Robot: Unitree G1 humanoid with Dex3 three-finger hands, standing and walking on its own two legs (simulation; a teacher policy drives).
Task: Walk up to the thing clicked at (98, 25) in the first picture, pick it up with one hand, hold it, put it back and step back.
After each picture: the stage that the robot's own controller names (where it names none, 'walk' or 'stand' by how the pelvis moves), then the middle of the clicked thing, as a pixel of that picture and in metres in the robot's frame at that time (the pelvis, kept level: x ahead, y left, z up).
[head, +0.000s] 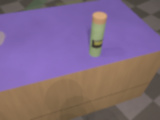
stand; (97, 36) +0.70 -0.08 -0.04
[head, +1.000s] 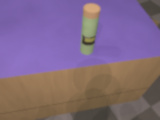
walk; (88, 31) +0.63 -0.02 +0.00
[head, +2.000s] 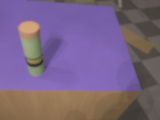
walk; (33, 52) +0.49 +0.20 +0.00
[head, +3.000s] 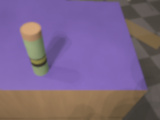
stand; (36, 52) +0.50 +0.19 -0.01
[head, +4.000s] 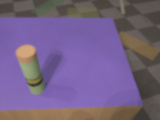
stand; (32, 72) +0.45 +0.21 -0.04
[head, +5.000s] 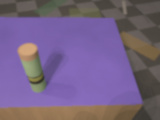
stand; (34, 70) +0.46 +0.21 -0.04
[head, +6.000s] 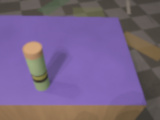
stand; (38, 69) +0.46 +0.20 -0.04
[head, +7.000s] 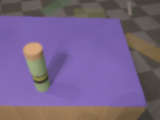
stand; (38, 69) +0.46 +0.19 -0.04
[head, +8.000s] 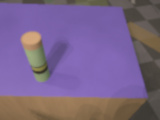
rise first; (37, 59) +0.48 +0.20 -0.03
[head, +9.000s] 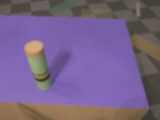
go down; (40, 67) +0.47 +0.21 -0.04
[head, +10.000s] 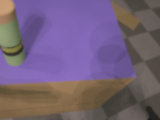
go down; (9, 37) +0.49 +0.20 +0.03
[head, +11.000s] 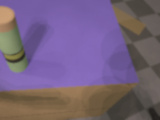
approach; (11, 45) +0.48 +0.20 +0.03
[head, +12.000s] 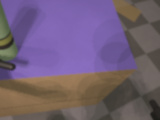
close in; out of the picture +0.49 +0.21 +0.07
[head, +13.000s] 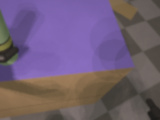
lift; out of the picture +0.48 +0.20 +0.07
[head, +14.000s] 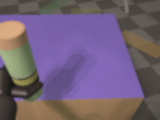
lift; (22, 67) +0.33 +0.17 +0.16
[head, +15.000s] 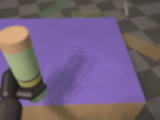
hold; (27, 70) +0.33 +0.16 +0.14
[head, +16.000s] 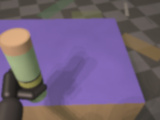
hold; (27, 71) +0.33 +0.16 +0.14
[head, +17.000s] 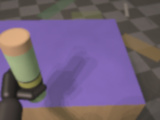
crouch; (27, 71) +0.33 +0.16 +0.14
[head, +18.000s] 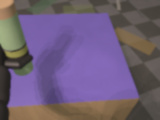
crouch; (13, 42) +0.43 +0.20 +0.16
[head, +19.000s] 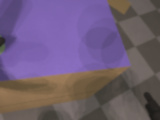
lower; out of the picture +0.50 +0.22 +0.06
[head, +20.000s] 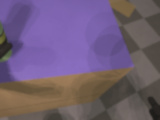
lower; out of the picture +0.49 +0.21 +0.07
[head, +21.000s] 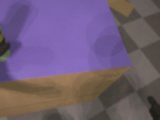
lower; out of the picture +0.49 +0.21 +0.07
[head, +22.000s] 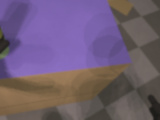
lower; out of the picture +0.50 +0.21 +0.07
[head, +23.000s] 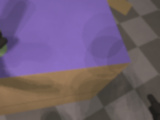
loosen; out of the picture +0.51 +0.21 +0.08
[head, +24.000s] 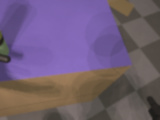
withdraw; out of the picture +0.49 +0.21 +0.07
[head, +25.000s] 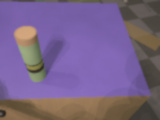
sink last; (32, 57) +0.47 +0.19 +0.01
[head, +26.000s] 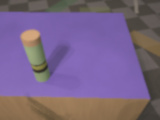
stand; (37, 58) +0.50 +0.21 +0.01
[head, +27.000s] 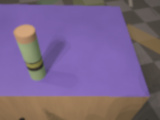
stand; (32, 56) +0.48 +0.21 +0.02
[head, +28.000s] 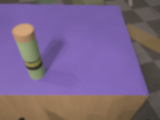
stand; (31, 55) +0.48 +0.21 +0.03
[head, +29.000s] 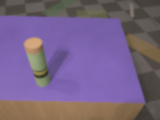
stand; (38, 64) +0.49 +0.20 -0.03
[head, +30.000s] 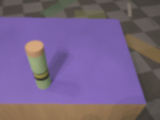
stand; (39, 67) +0.48 +0.19 -0.04
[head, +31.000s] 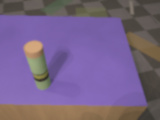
stand; (39, 67) +0.47 +0.19 -0.04
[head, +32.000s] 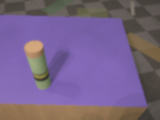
stand; (39, 67) +0.47 +0.19 -0.04
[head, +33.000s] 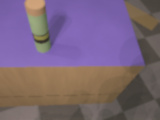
walk; (39, 28) +0.58 +0.18 -0.02
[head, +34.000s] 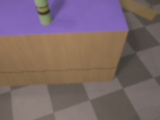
walk; (41, 3) +0.84 +0.26 -0.01
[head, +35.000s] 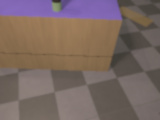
stand; out of the picture +1.13 +0.20 -0.02
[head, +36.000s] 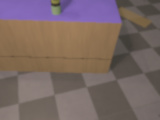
stand; out of the picture +1.11 +0.19 -0.04
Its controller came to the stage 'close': yes
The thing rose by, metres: 0.19
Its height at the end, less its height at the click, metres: +0.00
